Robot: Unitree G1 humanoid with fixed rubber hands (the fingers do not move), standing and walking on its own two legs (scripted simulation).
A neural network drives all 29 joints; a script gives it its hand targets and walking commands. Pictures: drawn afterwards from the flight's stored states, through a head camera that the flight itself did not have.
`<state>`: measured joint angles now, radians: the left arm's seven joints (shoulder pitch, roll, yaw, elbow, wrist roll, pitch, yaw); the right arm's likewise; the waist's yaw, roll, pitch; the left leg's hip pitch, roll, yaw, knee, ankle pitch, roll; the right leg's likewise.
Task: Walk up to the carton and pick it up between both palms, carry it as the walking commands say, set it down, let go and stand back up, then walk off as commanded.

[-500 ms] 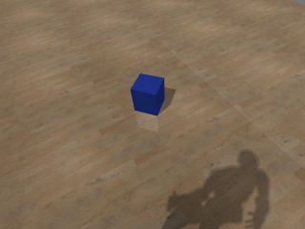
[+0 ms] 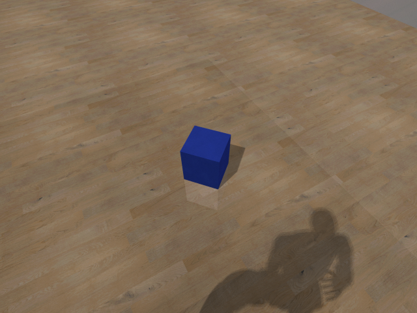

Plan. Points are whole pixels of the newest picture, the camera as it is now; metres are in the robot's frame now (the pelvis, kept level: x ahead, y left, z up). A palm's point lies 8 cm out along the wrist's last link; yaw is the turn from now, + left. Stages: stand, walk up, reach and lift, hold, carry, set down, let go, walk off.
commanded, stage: walk up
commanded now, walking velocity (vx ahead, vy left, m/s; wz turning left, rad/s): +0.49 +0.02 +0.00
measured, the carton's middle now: (206, 157) +0.98 +0.07 -0.64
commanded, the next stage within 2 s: none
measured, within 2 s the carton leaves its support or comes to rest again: neither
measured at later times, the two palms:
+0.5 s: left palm (128, 246) +0.29 +0.22 -0.13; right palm (345, 302) +0.19 -0.24 -0.11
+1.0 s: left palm (136, 208) +0.38 +0.22 -0.11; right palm (310, 183) +0.48 -0.24 -0.12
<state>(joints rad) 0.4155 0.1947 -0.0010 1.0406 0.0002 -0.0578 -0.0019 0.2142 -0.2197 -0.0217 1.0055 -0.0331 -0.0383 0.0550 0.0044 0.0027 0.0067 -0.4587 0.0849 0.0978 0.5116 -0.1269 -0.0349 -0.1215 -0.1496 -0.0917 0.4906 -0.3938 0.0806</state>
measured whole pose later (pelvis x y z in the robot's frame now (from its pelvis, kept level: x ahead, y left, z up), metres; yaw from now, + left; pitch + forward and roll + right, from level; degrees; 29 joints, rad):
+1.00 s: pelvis +0.43 +0.00 +0.02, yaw +1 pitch +3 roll +1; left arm 0.42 0.16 0.00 1.03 0.00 -0.06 0.00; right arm 0.20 -0.22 -0.02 1.03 -0.03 0.00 0.06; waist 0.00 0.01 0.01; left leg -0.55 0.09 0.07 0.70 -0.17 -0.05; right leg -0.13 -0.12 -0.09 0.34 -0.25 0.05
